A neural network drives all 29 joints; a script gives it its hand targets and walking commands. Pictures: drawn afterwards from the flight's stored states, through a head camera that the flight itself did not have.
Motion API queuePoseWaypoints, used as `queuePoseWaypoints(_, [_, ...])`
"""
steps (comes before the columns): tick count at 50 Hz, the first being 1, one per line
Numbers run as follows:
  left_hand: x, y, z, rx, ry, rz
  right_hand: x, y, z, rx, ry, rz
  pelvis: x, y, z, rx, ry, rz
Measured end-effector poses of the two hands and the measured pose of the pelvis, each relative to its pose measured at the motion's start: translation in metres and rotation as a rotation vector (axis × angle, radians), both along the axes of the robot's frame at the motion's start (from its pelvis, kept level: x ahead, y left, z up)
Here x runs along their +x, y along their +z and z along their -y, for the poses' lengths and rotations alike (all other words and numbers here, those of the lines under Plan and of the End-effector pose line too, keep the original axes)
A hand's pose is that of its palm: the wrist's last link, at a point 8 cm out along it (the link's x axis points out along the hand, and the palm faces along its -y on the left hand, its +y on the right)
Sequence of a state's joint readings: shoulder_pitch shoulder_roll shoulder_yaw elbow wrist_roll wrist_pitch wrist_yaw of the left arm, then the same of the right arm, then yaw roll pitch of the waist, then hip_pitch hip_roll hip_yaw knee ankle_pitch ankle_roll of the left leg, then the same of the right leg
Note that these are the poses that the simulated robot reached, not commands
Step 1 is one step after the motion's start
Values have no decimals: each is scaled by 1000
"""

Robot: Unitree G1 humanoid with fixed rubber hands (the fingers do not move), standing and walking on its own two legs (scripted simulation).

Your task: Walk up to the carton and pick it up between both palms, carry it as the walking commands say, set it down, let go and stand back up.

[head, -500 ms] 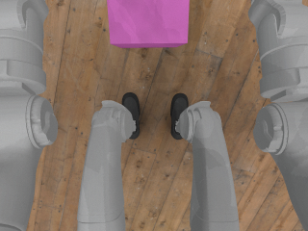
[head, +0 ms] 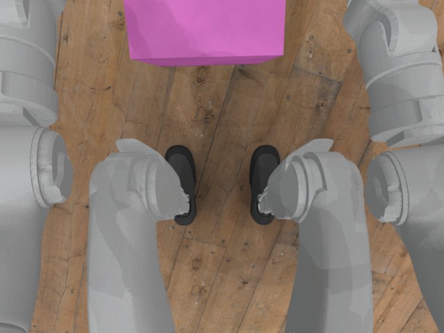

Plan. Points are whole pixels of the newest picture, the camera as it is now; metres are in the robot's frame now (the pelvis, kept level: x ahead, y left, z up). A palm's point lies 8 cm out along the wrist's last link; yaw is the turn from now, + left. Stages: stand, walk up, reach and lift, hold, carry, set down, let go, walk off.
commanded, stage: reach and lift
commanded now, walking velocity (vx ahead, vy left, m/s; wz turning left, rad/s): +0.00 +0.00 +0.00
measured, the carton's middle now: out of the picture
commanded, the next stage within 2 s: none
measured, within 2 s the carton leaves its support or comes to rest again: neither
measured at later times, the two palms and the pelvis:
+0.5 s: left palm out of the picture +0.56 +0.24 -0.27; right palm out of the picture +0.57 -0.15 -0.26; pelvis +0.01 +0.01 -0.08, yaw +2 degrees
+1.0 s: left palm out of the picture +0.55 +0.22 -0.27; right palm out of the picture +0.57 -0.15 -0.26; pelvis +0.01 -0.01 -0.08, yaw +2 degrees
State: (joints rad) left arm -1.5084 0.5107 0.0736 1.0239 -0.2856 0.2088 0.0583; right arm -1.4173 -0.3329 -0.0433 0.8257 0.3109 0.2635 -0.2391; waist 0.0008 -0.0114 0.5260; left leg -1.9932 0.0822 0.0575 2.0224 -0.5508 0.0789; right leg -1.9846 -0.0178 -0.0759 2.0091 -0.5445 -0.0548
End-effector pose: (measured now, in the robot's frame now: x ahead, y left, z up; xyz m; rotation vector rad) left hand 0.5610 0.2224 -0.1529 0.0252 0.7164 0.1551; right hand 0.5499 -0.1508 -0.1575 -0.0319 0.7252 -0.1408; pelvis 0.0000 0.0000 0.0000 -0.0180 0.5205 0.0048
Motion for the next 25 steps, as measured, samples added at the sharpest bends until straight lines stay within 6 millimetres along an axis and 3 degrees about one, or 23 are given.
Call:
queuePoseWaypoints(15, [-16,-88,-8,12,-8,-57,4,-72,-11,-29,6,-73,5,-55,-11,-11,15,-13])
queuePoseWaypoints(22, [-10,-118,-9,24,-45,-64,14,-93,-6,-33,-11,-41,8,-78,-15,-23,37,-29])
queuePoseWaypoints(25, [-1,-118,-13,28,-33,-35,16,-105,-3,-22,-19,-52,9,-83,-14,-13,37,-40])
